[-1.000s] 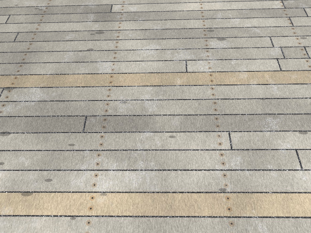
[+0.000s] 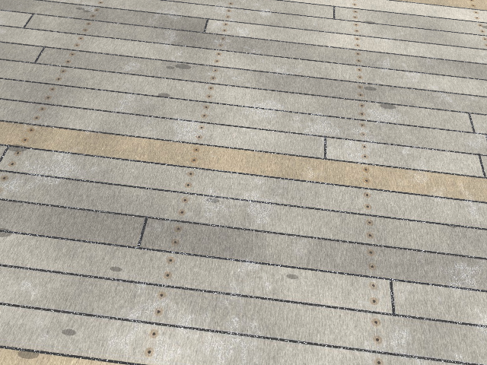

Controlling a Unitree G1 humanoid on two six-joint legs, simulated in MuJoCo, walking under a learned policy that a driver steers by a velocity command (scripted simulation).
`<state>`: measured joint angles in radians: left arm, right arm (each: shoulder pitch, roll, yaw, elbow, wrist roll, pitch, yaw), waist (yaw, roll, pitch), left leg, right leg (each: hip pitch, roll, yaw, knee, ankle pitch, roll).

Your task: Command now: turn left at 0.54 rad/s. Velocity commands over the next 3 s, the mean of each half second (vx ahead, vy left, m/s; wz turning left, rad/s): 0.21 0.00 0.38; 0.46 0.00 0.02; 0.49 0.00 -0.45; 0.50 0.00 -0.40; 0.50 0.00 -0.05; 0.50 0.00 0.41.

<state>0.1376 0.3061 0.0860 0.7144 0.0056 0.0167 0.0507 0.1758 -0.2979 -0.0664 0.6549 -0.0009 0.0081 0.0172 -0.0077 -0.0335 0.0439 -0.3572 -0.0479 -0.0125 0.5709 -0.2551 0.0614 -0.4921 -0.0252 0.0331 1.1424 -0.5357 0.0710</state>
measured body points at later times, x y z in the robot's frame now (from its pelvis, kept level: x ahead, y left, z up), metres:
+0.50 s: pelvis +0.07 -0.02 +0.01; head +0.08 -0.04 +0.46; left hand +0.07 +0.27 -0.09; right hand +0.27 -0.25 -0.09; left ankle +0.06 +0.12 -0.67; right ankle +0.05 -0.14 -0.73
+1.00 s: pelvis +0.29 +0.10 +0.01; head +0.30 +0.12 +0.46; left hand +0.35 +0.40 -0.10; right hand +0.42 -0.15 -0.09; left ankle +0.26 +0.19 -0.73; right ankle +0.36 -0.06 -0.65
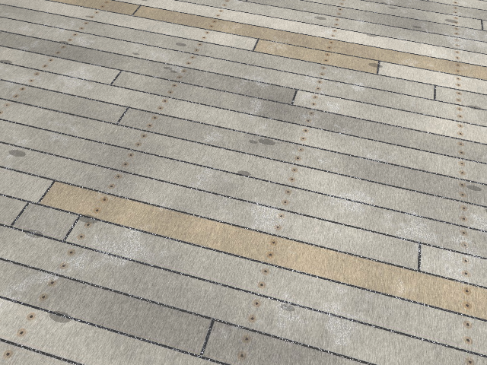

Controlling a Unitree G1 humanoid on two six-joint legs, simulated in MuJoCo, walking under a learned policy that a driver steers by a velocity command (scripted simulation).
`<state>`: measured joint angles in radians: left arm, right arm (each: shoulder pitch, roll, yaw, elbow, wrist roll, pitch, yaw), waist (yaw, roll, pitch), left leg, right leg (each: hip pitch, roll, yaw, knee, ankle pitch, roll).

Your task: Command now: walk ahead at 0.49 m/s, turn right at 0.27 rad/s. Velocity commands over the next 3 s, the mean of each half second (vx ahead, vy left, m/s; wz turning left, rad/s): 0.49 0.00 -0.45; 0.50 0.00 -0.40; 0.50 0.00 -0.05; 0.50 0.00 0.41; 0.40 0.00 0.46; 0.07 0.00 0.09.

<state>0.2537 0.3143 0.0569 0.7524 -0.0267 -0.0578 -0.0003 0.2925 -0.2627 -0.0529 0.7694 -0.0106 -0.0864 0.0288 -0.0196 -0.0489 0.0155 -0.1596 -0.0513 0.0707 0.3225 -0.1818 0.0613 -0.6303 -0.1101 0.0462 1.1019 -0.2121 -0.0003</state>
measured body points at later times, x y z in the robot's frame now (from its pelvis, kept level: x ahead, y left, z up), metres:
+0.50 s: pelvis +0.29 -0.07 -0.01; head +0.33 -0.08 +0.44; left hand +0.47 +0.17 -0.11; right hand +0.36 -0.37 -0.11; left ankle +0.32 +0.10 -0.66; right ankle +0.31 -0.14 -0.75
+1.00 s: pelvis +0.58 -0.09 +0.00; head +0.61 -0.09 +0.45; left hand +0.83 +0.08 -0.11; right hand +0.51 -0.37 -0.11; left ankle +0.63 -0.01 -0.75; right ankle +0.52 -0.23 -0.67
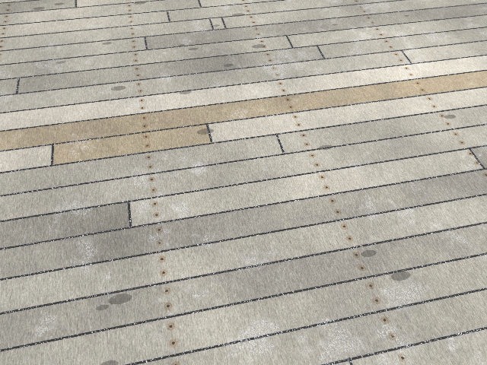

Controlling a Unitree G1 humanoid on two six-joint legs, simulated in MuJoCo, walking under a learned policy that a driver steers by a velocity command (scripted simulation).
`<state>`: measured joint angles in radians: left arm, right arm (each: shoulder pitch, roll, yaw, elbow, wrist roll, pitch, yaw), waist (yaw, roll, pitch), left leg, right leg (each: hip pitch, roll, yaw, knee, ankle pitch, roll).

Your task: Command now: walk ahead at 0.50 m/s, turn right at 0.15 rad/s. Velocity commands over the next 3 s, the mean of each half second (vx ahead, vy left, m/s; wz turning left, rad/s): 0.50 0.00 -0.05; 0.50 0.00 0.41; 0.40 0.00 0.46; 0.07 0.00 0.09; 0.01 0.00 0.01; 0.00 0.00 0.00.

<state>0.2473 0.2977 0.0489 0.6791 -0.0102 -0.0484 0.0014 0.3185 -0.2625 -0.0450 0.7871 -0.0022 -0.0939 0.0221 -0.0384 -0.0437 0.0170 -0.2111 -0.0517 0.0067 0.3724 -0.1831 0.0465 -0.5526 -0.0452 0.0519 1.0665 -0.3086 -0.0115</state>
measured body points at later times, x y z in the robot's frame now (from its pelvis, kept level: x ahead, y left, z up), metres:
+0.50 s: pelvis +0.27 -0.07 +0.00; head +0.29 -0.08 +0.45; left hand +0.37 +0.21 -0.10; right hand +0.38 -0.35 -0.12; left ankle +0.29 +0.09 -0.66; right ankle +0.28 -0.15 -0.74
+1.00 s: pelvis +0.54 +0.01 -0.01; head +0.58 +0.03 +0.44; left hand +0.59 +0.31 -0.12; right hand +0.74 -0.23 -0.11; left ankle +0.57 +0.09 -0.74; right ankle +0.53 -0.16 -0.66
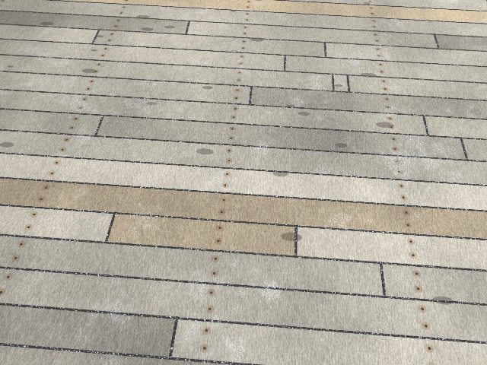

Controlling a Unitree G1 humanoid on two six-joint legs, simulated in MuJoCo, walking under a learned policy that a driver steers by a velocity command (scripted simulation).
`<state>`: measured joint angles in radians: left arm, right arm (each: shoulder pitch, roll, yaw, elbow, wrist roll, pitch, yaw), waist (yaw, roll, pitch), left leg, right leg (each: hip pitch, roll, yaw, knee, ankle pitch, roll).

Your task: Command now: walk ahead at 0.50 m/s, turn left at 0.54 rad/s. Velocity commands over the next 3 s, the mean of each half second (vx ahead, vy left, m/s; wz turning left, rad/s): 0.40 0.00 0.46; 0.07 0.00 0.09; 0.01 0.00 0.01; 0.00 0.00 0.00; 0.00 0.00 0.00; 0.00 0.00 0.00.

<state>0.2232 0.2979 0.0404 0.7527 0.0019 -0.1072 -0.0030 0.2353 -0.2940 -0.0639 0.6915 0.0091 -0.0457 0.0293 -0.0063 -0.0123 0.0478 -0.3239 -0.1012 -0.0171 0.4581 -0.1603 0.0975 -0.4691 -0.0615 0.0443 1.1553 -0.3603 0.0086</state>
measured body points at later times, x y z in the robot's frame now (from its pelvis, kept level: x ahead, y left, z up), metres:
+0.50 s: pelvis +0.25 -0.05 +0.00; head +0.29 -0.06 +0.45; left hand +0.33 +0.23 -0.10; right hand +0.43 -0.30 -0.11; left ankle +0.19 +0.08 -0.67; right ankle +0.33 -0.14 -0.74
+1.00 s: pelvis +0.32 -0.01 +0.00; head +0.32 -0.01 +0.45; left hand +0.35 +0.27 -0.13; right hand +0.53 -0.21 -0.10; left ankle +0.29 +0.10 -0.74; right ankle +0.33 -0.14 -0.74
